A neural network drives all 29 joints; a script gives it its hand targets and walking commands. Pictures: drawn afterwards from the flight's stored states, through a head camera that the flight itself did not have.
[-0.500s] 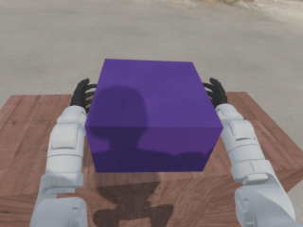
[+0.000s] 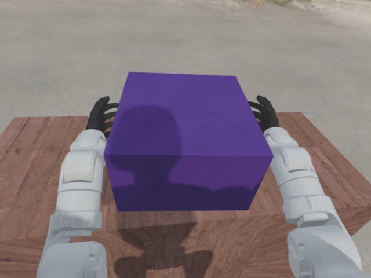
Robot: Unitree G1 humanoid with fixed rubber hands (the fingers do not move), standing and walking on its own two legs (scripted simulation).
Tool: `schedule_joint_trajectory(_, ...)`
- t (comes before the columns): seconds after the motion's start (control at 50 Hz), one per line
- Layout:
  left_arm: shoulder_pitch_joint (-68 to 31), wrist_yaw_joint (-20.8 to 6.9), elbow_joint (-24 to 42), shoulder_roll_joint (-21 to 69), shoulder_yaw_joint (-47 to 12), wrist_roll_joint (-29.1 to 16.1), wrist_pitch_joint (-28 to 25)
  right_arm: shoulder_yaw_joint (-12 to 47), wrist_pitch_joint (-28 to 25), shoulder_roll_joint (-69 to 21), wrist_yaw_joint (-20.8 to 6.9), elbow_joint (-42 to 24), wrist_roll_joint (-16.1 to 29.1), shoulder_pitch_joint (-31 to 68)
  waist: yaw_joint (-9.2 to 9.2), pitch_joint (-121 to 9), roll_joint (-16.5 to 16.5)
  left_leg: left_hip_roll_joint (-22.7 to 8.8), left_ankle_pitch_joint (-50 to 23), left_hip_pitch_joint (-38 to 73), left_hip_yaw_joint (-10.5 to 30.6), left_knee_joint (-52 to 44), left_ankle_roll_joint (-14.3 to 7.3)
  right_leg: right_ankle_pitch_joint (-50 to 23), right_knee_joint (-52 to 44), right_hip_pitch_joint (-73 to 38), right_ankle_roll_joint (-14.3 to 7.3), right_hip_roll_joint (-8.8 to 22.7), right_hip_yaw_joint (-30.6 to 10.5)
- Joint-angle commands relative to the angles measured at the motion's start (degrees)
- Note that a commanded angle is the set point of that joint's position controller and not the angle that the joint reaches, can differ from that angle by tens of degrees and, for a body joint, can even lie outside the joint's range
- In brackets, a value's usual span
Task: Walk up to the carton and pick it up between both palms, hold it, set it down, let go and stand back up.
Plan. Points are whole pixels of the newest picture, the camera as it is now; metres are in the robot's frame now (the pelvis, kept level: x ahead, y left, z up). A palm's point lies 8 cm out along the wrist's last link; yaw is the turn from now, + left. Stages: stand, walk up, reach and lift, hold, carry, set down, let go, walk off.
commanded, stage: hold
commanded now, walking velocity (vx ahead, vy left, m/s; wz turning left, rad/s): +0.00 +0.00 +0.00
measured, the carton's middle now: (183, 135) +0.39 +0.01 +0.15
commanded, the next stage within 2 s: none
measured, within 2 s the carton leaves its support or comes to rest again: neither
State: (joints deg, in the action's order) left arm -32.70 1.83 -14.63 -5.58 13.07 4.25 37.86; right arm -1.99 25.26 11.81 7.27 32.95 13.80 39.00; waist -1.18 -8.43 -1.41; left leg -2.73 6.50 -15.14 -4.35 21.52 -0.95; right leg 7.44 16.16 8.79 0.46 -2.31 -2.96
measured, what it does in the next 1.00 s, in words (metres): stands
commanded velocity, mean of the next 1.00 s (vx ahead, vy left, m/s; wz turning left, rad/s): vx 0.00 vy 0.00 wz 0.00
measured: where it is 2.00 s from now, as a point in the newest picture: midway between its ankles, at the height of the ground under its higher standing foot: outside the picture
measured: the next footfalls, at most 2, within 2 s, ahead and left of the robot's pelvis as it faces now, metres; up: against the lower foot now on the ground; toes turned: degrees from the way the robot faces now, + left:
none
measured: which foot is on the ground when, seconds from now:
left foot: down 0.00-1.00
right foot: down 0.00-1.00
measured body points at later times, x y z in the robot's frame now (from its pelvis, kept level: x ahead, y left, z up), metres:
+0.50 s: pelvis +0.00 +0.00 +0.00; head -0.05 +0.03 +0.45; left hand +0.37 +0.20 +0.18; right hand +0.39 -0.17 +0.19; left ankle +0.05 +0.10 -0.75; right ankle +0.01 -0.13 -0.75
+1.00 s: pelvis +0.00 +0.00 +0.00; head -0.05 +0.03 +0.45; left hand +0.37 +0.20 +0.18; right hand +0.39 -0.17 +0.19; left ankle +0.05 +0.10 -0.75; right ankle +0.01 -0.13 -0.75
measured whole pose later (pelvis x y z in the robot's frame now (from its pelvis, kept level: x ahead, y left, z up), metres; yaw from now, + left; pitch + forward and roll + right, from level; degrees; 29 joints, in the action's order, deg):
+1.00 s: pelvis +0.00 +0.00 +0.00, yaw +0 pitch +0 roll -2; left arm -32.7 1.7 -14.6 -5.6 13.1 4.4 37.9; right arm -2.0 25.2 11.8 7.3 32.9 13.8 39.0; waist -1.2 -8.5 -1.5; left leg -2.7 6.5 -15.1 -4.3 21.5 -1.0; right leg 7.4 16.2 8.8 0.5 -2.3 -3.0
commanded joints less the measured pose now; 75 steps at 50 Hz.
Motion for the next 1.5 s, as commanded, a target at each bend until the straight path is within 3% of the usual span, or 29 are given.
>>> schedule_joint_trajectory(0.0,-46.71,-9.54,16.02,36.09,-28.9,-7.09,-4.69,14.56,-4.61,-34.3,-8.12,-22.82,5.75,45.87,-5.52,-22.44,3.43,4.17,-1.2,20.45,4.7,-5.2,1.35,-2.68,-2.8,2.18,0.96,-0.08,2.96)
schedule_joint_trajectory(0.02,-48.22,-9.59,20.21,36.81,-29.97,-7.74,-5.15,15.1,-5.09,-36.19,-8.3,-24.46,5.86,44.88,-6.25,-23.55,4.43,4.08,-2.63,21.43,4.93,-4.58,1.66,-5.25,-2.09,1.44,0.56,0.15,3.34)
schedule_joint_trajectory(0.04,-48.87,-9.7,17.31,37.36,-30.16,-8.5,-5.07,13.92,-5.14,-35.64,-8.53,-23.86,4.74,45.87,-6.81,-22.75,3.53,4.03,0.42,20.46,5.1,-5.17,1.31,-2.43,-2.71,2.55,0.6,0.35,3.02)
schedule_joint_trajectory(0.06,-48.24,-9.46,20.45,36.48,-30.0,-7.78,-5.42,15.06,-5.13,-36.74,-8.61,-24.06,4.98,43.93,-5.73,-24.54,3.06,3.62,-2.4,21.84,5.11,-5.21,1.34,-5.24,-2.26,1.84,0.58,-0.12,3.29)
schedule_joint_trajectory(0.1,-45.95,-9.34,18.68,36.37,-29.65,-7.51,-4.82,15.25,-5.16,-35.36,-8.41,-23.14,5.42,43.37,-6.05,-24.78,4.61,3.69,-4.65,23.4,4.98,-4.55,2.05,-6.56,-2.55,1.09,0.39,-0.08,3.3)
schedule_joint_trajectory(0.12,-44.42,-9.55,17.43,35.25,-28.69,-6.56,-4.61,15.39,-4.89,-35.77,-8.25,-22.62,5.5,43.56,-5.13,-23.73,2.7,3.95,-4.74,22.85,4.64,-4.62,1.21,-6.17,-3.02,1.17,0.81,-0.24,3.06)
schedule_joint_trajectory(0.16,-45.73,-9.92,19.32,35.33,-29.56,-7.17,-4.94,14.44,-5.15,-34.87,-8.04,-23.51,4.85,41.78,-6.58,-23.83,3.42,4.14,-6.31,22.63,4.81,-4.32,1.63,-9.06,-2.39,0.17,0.96,0.16,3.0)
schedule_joint_trajectory(0.32,-46.93,-9.24,20.67,35.94,-30.68,-7.88,-5.24,14.68,-5.27,-34.58,-8.28,-24.09,5.97,42.73,-6.16,-24.23,6.05,3.94,-5.62,23.47,5.07,-4.23,2.57,-6.77,-2.49,2.01,0.52,-0.06,3.08)
schedule_joint_trajectory(0.34,-44.24,-9.45,18.34,37.34,-30.05,-7.14,-4.54,15.81,-5.31,-35.48,-8.13,-24.72,6.51,44.06,-5.53,-24.29,3.7,3.85,-6.15,23.15,5.09,-4.17,2.02,-7.78,-2.25,0.77,0.58,-0.55,3.3)
schedule_joint_trajectory(0.38,-46.59,-9.61,16.98,35.91,-28.68,-6.51,-4.63,14.88,-5.04,-34.47,-8.59,-22.82,6.0,44.47,-5.55,-22.42,4.2,3.99,-2.44,21.76,4.89,-5.04,1.88,-3.73,-2.79,2.12,0.5,-0.34,3.1)
schedule_joint_trajectory(0.46,-45.36,-9.43,21.59,36.07,-31.3,-8.3,-5.47,16.67,-5.87,-36.15,-8.16,-28.52,6.29,44.0,-5.89,-28.56,3.2,4.45,-8.88,23.86,4.99,-3.07,1.88,-12.01,-1.28,-1.42,0.92,-0.49,3.39)
schedule_joint_trajectory(0.5,-45.2,-9.62,17.97,35.16,-29.76,-7.26,-4.86,15.42,-4.82,-34.34,-7.62,-24.31,5.56,43.5,-6.13,-23.59,4.36,4.35,-4.79,22.32,4.76,-4.03,1.9,-6.75,-2.5,1.34,0.99,-0.12,3.16)
schedule_joint_trajectory(0.56,-42.74,-10.23,16.59,35.13,-28.17,-5.74,-4.08,15.61,-4.81,-35.11,-7.75,-23.82,5.41,42.61,-5.37,-20.74,3.2,4.39,-4.72,21.69,4.5,-4.46,1.22,-7.37,-2.72,0.39,0.8,0.1,2.74)
schedule_joint_trajectory(0.62,-46.53,-10.05,17.23,35.16,-28.75,-6.65,-4.86,15.03,-4.45,-35.66,-7.79,-23.03,5.56,43.12,-6.61,-22.17,3.55,4.47,-2.14,21.2,4.8,-5.18,1.46,-4.78,-2.91,0.81,0.88,-0.02,2.97)
schedule_joint_trajectory(0.68,-43.9,-10.05,18.66,36.45,-29.14,-6.39,-4.51,16.22,-5.07,-35.65,-7.83,-25.53,6.62,43.49,-5.88,-24.94,3.34,4.14,-6.9,23.19,5.0,-4.22,1.67,-9.29,-2.17,-1.13,0.46,-0.74,3.13)
schedule_joint_trajectory(0.72,-46.69,-9.9,17.69,35.08,-28.96,-6.71,-4.82,14.56,-4.58,-34.71,-7.98,-22.26,5.82,43.11,-6.25,-22.4,4.32,4.39,-2.78,21.26,4.64,-4.79,1.91,-5.49,-2.41,0.83,0.56,-0.32,3.03)
schedule_joint_trajectory(0.78,-46.79,-9.46,19.7,36.08,-30.19,-7.56,-5.01,15.63,-5.33,-35.67,-8.26,-24.25,6.31,43.07,-5.66,-24.86,5.07,4.17,-4.88,21.9,4.55,-4.25,2.13,-6.81,-2.24,0.44,0.42,-0.43,3.3)
schedule_joint_trajectory(0.8,-42.61,-9.5,20.33,36.98,-30.8,-7.55,-4.62,17.28,-5.43,-36.03,-7.91,-27.07,7.04,42.39,-5.94,-25.13,4.93,4.16,-8.51,24.15,4.82,-3.52,2.22,-11.17,-1.95,-0.45,0.42,-0.53,3.31)
schedule_joint_trajectory(0.92,-45.84,-9.53,17.44,36.22,-29.36,-7.9,-4.78,15.77,-5.24,-35.51,-8.13,-25.77,5.95,46.12,-5.54,-23.67,2.4,4.14,-2.35,21.02,4.79,-4.71,1.23,-4.61,-2.79,0.98,0.65,-0.3,3.08)
schedule_joint_trajectory(0.96,-44.14,-9.58,19.29,36.69,-30.25,-7.2,-4.53,14.76,-4.78,-34.98,-7.77,-23.46,5.3,40.67,-7.3,-22.55,5.45,3.84,-5.43,21.77,4.84,-4.26,2.69,-8.11,-2.11,-0.31,0.01,-0.2,3.16)
schedule_joint_trajectory(1.02,-45.15,-9.88,15.71,35.13,-28.09,-6.17,-4.56,15.07,-5.31,-35.29,-8.26,-24.59,5.78,45.84,-4.73,-22.42,2.54,4.55,-2.18,20.54,4.41,-4.99,0.65,-4.57,-2.93,0.95,0.82,-0.07,2.89)
schedule_joint_trajectory(1.12,-47.71,-9.38,19.66,35.38,-29.69,-7.27,-4.85,14.57,-4.78,-35.37,-8.12,-22.48,5.57,43.51,-6.14,-23.33,5.08,4.2,-3.54,22.51,4.66,-4.64,1.96,-5.42,-2.89,1.63,0.44,-0.09,3.19)
schedule_joint_trajectory(1.16,-44.81,-9.88,16.28,35.21,-28.23,-6.25,-4.24,14.36,-4.65,-34.47,-8.25,-21.2,4.91,42.26,-5.99,-20.06,3.22,3.92,-2.77,21.87,4.88,-5.03,1.49,-5.0,-2.72,2.3,0.76,0.26,3.13)
schedule_joint_trajectory(1.24,-47.16,-9.25,19.35,37.36,-31.43,-8.32,-5.12,15.81,-5.82,-36.07,-8.17,-27.65,6.2,46.75,-5.42,-27.4,3.85,3.69,-4.23,23.56,4.83,-4.18,1.78,-5.76,-2.3,1.53,0.42,-0.56,3.33)
schedule_joint_trajectory(1.26,-46.09,-9.25,18.07,36.5,-31.19,-7.75,-4.91,14.59,-5.49,-35.22,-8.1,-24.06,4.61,44.56,-6.7,-22.94,4.78,4.12,-3.64,21.82,4.72,-4.58,2.02,-5.65,-3.03,1.58,0.33,0.27,2.98)
schedule_joint_trajectory(1.34,-44.67,-9.55,15.98,36.01,-29.22,-6.83,-4.75,15.21,-5.06,-34.73,-7.9,-23.62,5.67,44.49,-5.62,-23.06,4.06,4.17,-3.0,22.41,4.83,-4.44,1.32,-5.5,-3.03,1.92,0.64,0.09,2.6)
schedule_joint_trajectory(1.36,-45.53,-9.56,19.03,37.2,-30.89,-7.49,-4.93,15.38,-5.52,-34.92,-8.07,-24.08,6.39,43.0,-6.77,-24.79,4.64,4.01,-5.7,22.63,5.05,-3.82,2.36,-7.42,-2.05,0.96,0.48,-0.68,3.36)
schedule_joint_trajectory(1.4,-47.86,-9.38,17.8,36.04,-30.38,-7.39,-4.96,13.99,-4.95,-34.17,-8.38,-21.67,5.1,43.03,-6.95,-22.37,4.51,4.13,-0.84,21.15,4.92,-5.11,2.21,-2.54,-2.76,2.48,0.33,-0.44,3.54)
schedule_joint_trajectory(1.48,-45.36,-9.32,19.69,35.57,-30.21,-7.54,-4.68,15.01,-5.01,-34.17,-8.47,-24.02,5.64,43.28,-6.14,-23.95,3.65,3.92,-3.56,22.26,4.96,-4.61,1.97,-5.98,-2.06,1.56,0.74,-0.4,3.53)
